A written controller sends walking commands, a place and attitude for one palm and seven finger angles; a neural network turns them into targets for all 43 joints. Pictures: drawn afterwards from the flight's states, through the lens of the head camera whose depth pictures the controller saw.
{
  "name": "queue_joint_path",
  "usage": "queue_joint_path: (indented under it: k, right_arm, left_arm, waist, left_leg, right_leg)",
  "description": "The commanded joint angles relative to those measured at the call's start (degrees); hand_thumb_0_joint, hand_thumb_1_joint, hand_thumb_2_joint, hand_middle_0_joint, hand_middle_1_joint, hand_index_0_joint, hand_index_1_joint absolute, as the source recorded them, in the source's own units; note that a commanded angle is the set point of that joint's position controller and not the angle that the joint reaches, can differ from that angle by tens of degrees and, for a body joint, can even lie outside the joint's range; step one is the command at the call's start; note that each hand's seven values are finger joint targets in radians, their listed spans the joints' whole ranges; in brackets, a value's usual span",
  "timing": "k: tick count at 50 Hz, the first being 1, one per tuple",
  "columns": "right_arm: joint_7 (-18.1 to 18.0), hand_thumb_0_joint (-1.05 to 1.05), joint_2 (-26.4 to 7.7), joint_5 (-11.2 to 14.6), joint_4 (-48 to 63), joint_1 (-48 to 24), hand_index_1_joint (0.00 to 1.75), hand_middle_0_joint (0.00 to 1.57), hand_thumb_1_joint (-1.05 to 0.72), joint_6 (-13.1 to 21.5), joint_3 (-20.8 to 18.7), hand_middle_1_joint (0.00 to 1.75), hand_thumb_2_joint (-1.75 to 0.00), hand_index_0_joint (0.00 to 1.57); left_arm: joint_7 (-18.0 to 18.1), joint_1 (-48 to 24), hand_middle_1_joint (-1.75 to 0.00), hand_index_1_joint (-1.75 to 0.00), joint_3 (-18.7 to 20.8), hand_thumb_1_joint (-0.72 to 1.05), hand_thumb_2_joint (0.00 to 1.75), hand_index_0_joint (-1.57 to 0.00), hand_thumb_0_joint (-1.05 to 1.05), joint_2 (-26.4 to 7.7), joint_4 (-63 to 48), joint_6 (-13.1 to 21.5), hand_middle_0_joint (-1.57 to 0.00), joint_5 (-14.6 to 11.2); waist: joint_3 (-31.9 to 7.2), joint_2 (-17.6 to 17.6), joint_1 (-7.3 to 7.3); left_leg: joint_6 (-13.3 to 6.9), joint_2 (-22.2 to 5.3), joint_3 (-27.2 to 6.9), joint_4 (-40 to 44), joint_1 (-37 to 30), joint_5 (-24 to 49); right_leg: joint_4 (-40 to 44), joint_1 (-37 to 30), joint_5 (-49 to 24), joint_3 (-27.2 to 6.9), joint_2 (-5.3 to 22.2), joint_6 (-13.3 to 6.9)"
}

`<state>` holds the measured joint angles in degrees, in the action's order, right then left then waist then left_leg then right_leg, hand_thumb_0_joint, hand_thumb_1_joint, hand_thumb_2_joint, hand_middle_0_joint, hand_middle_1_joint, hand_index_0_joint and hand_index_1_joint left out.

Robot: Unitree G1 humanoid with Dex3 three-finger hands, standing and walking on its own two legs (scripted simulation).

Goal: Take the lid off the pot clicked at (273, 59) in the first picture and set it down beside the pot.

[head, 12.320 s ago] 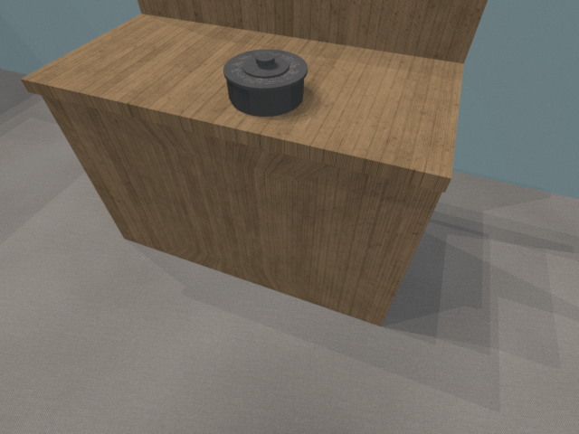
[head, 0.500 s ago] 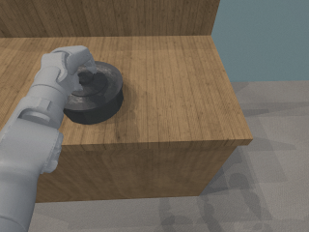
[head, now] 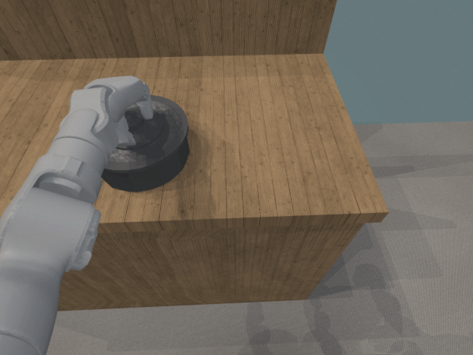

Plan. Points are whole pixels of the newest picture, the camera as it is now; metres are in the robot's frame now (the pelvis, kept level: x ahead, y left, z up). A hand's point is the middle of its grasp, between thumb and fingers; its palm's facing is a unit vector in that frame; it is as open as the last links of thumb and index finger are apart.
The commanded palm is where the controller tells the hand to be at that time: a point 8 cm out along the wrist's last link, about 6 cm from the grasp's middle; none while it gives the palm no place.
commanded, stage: close the fingers and squeeze the knob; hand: left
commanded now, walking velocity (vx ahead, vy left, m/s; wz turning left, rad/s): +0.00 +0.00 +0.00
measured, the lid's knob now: (131, 120) +0.52 +0.16 +0.10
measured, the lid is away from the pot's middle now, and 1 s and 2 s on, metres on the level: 0.00 0.00 0.01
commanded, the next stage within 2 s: lift the lid straight up in 1.12 s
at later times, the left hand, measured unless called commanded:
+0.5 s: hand (127, 120) +0.50 +0.16 +0.13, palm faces -0.42 -0.06 -0.91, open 7.2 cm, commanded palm +0.50 +0.15 +0.18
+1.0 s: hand (126, 122) +0.49 +0.16 +0.13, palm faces -0.40 -0.06 -0.92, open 7.0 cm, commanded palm +0.49 +0.16 +0.18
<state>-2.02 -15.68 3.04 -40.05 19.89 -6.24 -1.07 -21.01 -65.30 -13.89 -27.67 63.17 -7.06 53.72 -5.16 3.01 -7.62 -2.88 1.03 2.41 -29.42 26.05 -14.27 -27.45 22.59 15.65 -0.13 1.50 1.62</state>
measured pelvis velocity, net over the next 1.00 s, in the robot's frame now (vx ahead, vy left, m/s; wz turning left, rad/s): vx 0.00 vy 0.00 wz -0.01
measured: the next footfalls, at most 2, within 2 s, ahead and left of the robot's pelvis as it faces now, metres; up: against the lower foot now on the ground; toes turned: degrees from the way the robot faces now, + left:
none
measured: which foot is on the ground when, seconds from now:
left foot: down 0.00-1.00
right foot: down 0.00-1.00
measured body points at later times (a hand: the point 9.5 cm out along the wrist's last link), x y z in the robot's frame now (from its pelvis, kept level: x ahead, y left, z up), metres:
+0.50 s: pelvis +0.01 -0.01 +0.00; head +0.06 -0.02 +0.45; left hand +0.51 +0.16 +0.18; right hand +0.03 -0.28 -0.13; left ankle +0.00 +0.09 -0.73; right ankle -0.03 -0.14 -0.73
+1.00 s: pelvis +0.00 +0.00 +0.00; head +0.05 -0.01 +0.45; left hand +0.51 +0.16 +0.18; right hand +0.04 -0.27 -0.13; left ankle +0.00 +0.09 -0.73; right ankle -0.03 -0.14 -0.73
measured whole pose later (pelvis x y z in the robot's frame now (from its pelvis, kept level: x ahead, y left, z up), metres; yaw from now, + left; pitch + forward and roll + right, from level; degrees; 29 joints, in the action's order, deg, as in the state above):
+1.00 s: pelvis +0.00 +0.00 +0.00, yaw +0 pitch +11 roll -1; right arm -2.0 -15.4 3.3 -39.0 18.3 -7.2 -0.6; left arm -20.9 -64.0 -12.7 -27.8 61.8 -7.7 53.5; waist -5.3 3.0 -7.4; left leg -2.6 0.6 2.6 -28.9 25.0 -14.6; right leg -26.8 21.7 15.7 -0.5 1.0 1.4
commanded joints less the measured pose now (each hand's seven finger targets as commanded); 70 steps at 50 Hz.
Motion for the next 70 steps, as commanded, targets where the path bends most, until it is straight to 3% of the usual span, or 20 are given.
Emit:
queue_joint_path:
  k: [1, 4, 7, 10, 12, 15, 17, 21, 25, 26, 29, 31, 34, 43, 48, 58, 62, 64, 67, 70]
  right_arm:
    - [-0.86, 0.0, -9.0, -0.19, 3.89, 3.49, 0.3, 0.2, -0.9, 1.69, -2.55, 0.3, -0.9, 0.2]
    - [-1.31, 0.0, -9.56, -0.08, 3.68, 3.51, 0.3, 0.2, -0.9, 1.86, -2.5, 0.3, -0.9, 0.2]
    - [-1.0, 0.0, -9.09, -0.06, 3.77, 3.12, 0.3, 0.2, -0.9, 1.85, -2.54, 0.3, -0.9, 0.2]
    - [-1.07, 0.0, -9.25, -0.19, 4.1, 3.21, 0.3, 0.2, -0.9, 1.65, -2.59, 0.3, -0.9, 0.2]
    - [-0.98, 0.0, -9.01, -0.07, 3.97, 3.04, 0.3, 0.2, -0.9, 1.51, -2.65, 0.3, -0.9, 0.2]
    - [-1.16, 0.0, -9.44, -0.16, 3.72, 3.37, 0.3, 0.2, -0.9, 1.37, -2.56, 0.3, -0.9, 0.2]
    - [-1.1, 0.0, -9.12, 0.01, 3.9, 3.02, 0.3, 0.2, -0.9, 1.42, -2.44, 0.3, -0.9, 0.2]
    - [-1.13, 0.0, -9.41, -0.16, 3.83, 3.45, 0.3, 0.2, -0.9, 1.14, -2.62, 0.3, -0.9, 0.2]
    - [-0.81, 0.0, -9.03, -0.24, 4.01, 3.14, 0.3, 0.2, -0.9, 0.93, -2.87, 0.3, -0.9, 0.2]
    - [-0.88, 0.0, -9.25, -0.19, 4.11, 3.32, 0.3, 0.2, -0.9, 0.78, -2.7, 0.3, -0.9, 0.2]
    - [-0.87, 0.0, -8.9, -0.01, 4.79, 2.47, 0.3, 0.2, -0.9, 0.79, -2.79, 0.3, -0.9, 0.2]
    - [-0.6, 0.0, -8.78, -0.28, 5.14, 2.5, 0.3, 0.2, -0.9, 0.75, -2.67, 0.3, -0.9, 0.2]
    - [-0.72, 0.0, -8.72, -0.07, 5.31, 2.02, 0.3, 0.2, -0.9, 0.57, -2.7, 0.3, -0.9, 0.2]
    - [-0.86, 0.0, -8.69, -0.08, 5.65, 1.76, 0.3, 0.2, -0.9, 0.69, -2.43, 0.3, -0.9, 0.2]
    - [-0.8, 0.0, -8.67, 0.17, 5.2, 1.49, 0.3, 0.2, -0.9, 0.58, -2.39, 0.3, -0.9, 0.2]
    - [-1.3, 0.0, -8.99, 0.17, 4.88, 1.97, 0.3, 0.2, -0.9, 0.89, -2.14, 0.3, -0.9, 0.2]
    - [-1.1, 0.0, -8.76, -0.14, 4.79, 2.33, 0.3, 0.2, -0.9, 1.09, -2.41, 0.3, -0.9, 0.2]
    - [-1.31, 0.0, -8.9, -0.3, 4.99, 2.53, 0.3, 0.2, -0.9, 1.34, -2.66, 0.3, -0.9, 0.2]
    - [-1.23, 0.0, -8.48, -0.22, 4.61, 2.83, 0.3, 0.2, -0.9, 1.96, -2.71, 0.3, -0.9, 0.2]
    - [-1.51, 0.0, -8.57, -0.39, 4.8, 2.91, 0.3, 0.2, -0.9, 2.91, -2.62, 0.3, -0.9, 0.2]
  left_arm:
    - [1.74, -30.4, -1.04, -1.04, 2.53, 0.14, 0.89, -0.54, 0.0, -9.39, -8.28, -0.06, -0.54, 0.05]
    - [1.88, -30.78, -1.06, -1.06, 4.53, 0.17, 0.88, -0.56, 0.0, -12.37, -7.75, -0.32, -0.56, -0.14]
    - [1.53, -29.15, -1.07, -1.07, 2.18, 0.21, 0.86, -0.58, 0.0, -9.11, -6.72, -0.62, -0.58, 0.34]
    - [1.46, -29.08, -1.08, -1.08, 3.98, 0.25, 0.83, -0.61, 0.0, -11.46, -7.61, -0.25, -0.61, 0.37]
    - [1.19, -30.18, -1.09, -1.09, 1.43, 0.27, 0.82, -0.63, 0.0, -8.27, -8.05, -0.43, -0.63, 0.17]
    - [1.22, -29.25, -1.09, -1.09, 3.97, 0.31, 0.79, -0.65, 0.0, -11.58, -6.7, -0.59, -0.65, -0.11]
    - [0.87, -29.21, -1.09, -1.09, 1.09, 0.34, 0.76, -0.67, 0.0, -8.19, -6.24, -0.87, -0.67, -0.21]
    - [0.92, -29.83, -1.09, -1.09, 4.19, 0.4, 0.71, -0.72, 0.0, -12.05, -8.05, -0.47, -0.72, 0.39]
    - [0.58, -27.84, -1.08, -1.08, 2.51, 0.47, 0.64, -0.76, 0.0, -9.33, -8.46, -0.1, -0.76, 0.12]
    - [0.79, -27.87, -1.08, -1.09, 5.06, 0.45, 0.67, -0.75, 0.0, -12.92, -8.69, -0.04, -0.73, 0.56]
    - [0.57, -28.18, -1.07, -1.1, 3.17, 0.44, 0.73, -0.76, 0.0, -10.35, -10.59, 0.2, -0.68, -0.13]
    - [0.97, -27.42, -1.07, -1.1, 5.62, 0.44, 0.74, -0.76, 0.0, -13.37, -12.04, 0.39, -0.67, 0.32]
    - [0.72, -26.71, -1.07, -1.1, 3.87, 0.47, 0.76, -0.77, 0.0, -11.13, -11.59, 0.38, -0.66, 0.0]
    - [1.5, -27.42, -1.07, -1.11, 5.53, 0.57, 0.81, -0.8, 0.0, -13.64, -11.62, -0.26, -0.67, 0.82]
    - [1.3, -27.66, -1.08, -1.12, 3.04, 0.63, 0.83, -0.81, 0.0, -10.65, -10.44, -0.55, -0.69, 0.64]
    - [1.49, -28.36, -1.1, -1.14, 3.21, 0.73, 0.87, -0.85, 0.0, -11.39, -7.0, -0.89, -0.72, 1.2]
    - [1.6, -30.3, -1.11, -1.15, 2.73, 0.74, 0.87, -0.85, 0.0, -10.44, -9.7, -0.46, -0.72, 1.02]
    - [1.87, -32.73, -1.11, -1.15, 5.31, 0.75, 0.87, -0.85, 0.0, -13.5, -13.27, 0.24, -0.72, 1.02]
    - [1.83, -34.12, -1.11, -1.15, 3.61, 0.75, 0.87, -0.86, 0.0, -11.59, -12.96, -0.21, -0.72, 0.74]
    - [2.06, -35.62, -1.11, -1.15, 6.12, 0.75, 0.88, -0.86, 0.0, -15.17, -15.13, 0.24, -0.72, 0.65]
  waist:
    - [-20.45, -3.34, -1.53]
    - [-21.27, -3.53, -1.24]
    - [-20.23, -2.56, -1.41]
    - [-21.81, -2.6, -1.15]
    - [-21.12, -2.19, -1.74]
    - [-20.75, -3.46, -1.46]
    - [-19.98, -2.52, -1.81]
    - [-22.18, -3.65, -1.27]
    - [-21.47, -2.14, -1.31]
    - [-21.8, -3.12, -0.94]
    - [-22.33, -2.14, -0.9]
    - [-23.92, -0.87, -0.12]
    - [-22.51, -2.6, -0.54]
    - [-23.68, -1.81, -0.17]
    - [-20.73, -2.68, -0.94]
    - [-19.68, -3.24, -1.05]
    - [-21.51, -0.18, -1.05]
    - [-24.49, 0.02, -0.67]
    - [-23.06, -0.5, -1.38]
    - [-25.49, 0.7, -0.89]
  left_leg:
    - [-1.77, 0.83, -2.94, 0.35, -21.04, 20.93]
    - [-1.88, 0.9, -2.33, 0.72, -19.46, 19.05]
    - [-1.74, 0.78, -2.55, 0.05, -20.63, 21.32]
    - [-1.93, 0.85, -2.16, -0.29, -20.62, 22.51]
    - [-1.85, 0.79, -2.24, -0.34, -21.2, 22.63]
    - [-2.02, 0.98, -1.78, -0.17, -19.38, 20.87]
    - [-1.98, 1.15, -1.78, -0.19, -19.51, 21.15]
    - [-2.08, 1.02, -1.94, -0.48, -19.98, 22.66]
    - [-2.15, 0.75, -1.99, -1.53, -21.25, 26.82]
    - [-2.13, 0.89, -1.98, -1.05, -20.43, 25.3]
    - [-2.21, 0.78, -1.85, -0.94, -21.18, 26.67]
    - [-2.13, 0.78, -2.33, -1.0, -22.5, 28.57]
    - [-2.24, 0.63, -1.95, -0.96, -21.57, 27.98]
    - [-1.96, 0.63, -2.15, -0.29, -22.16, 25.47]
    - [-1.87, 0.41, -2.01, -0.03, -21.36, 24.37]
    - [-1.81, 0.86, -2.0, 0.5, -19.13, 19.67]
    - [-1.67, 0.53, -2.51, 0.11, -21.62, 22.59]
    - [-1.91, 0.33, -2.92, -0.13, -23.48, 25.93]
    - [-1.96, 0.39, -3.01, 0.22, -24.06, 24.21]
    - [-2.13, 0.67, -3.17, 0.4, -24.87, 25.35]
  right_leg:
    - [2.1, 1.63, -18.6, 2.73, -4.27, -3.44]
    - [1.99, -0.28, -19.5, 2.29, -3.85, -3.63]
    - [1.8, 1.21, -19.57, 2.52, -4.0, -3.45]
    - [1.58, -0.37, -21.37, 2.1, -3.96, -3.38]
    - [1.75, 1.11, -20.78, 2.36, -4.01, -3.32]
    - [1.75, -0.59, -21.59, 2.11, -3.95, -3.27]
    - [1.69, 0.42, -21.39, 2.3, -4.04, -3.3]
    - [1.53, -1.15, -22.78, 2.1, -4.04, -3.22]
    - [1.46, -0.03, -24.43, 2.2, -4.13, -3.15]
    - [1.57, -1.18, -24.04, 2.12, -4.19, -3.13]
    - [1.7, -1.06, -24.59, 1.99, -3.89, -3.28]
    - [1.34, -2.14, -25.03, 2.04, -4.01, -3.21]
    - [1.8, -1.74, -25.08, 2.12, -3.9, -3.21]
    - [1.7, -2.09, -23.05, 2.12, -3.89, -3.29]
    - [2.14, -0.29, -21.97, 2.37, -3.99, -3.2]
    - [2.11, -0.28, -19.73, 2.39, -4.06, -3.45]
    - [1.95, 0.35, -20.13, 2.44, -3.99, -3.54]
    - [2.03, -0.89, -22.01, 2.12, -3.97, -3.73]
    - [2.62, -0.42, -21.03, 2.38, -4.16, -3.45]
    - [2.64, -2.67, -22.91, 1.95, -3.99, -3.51]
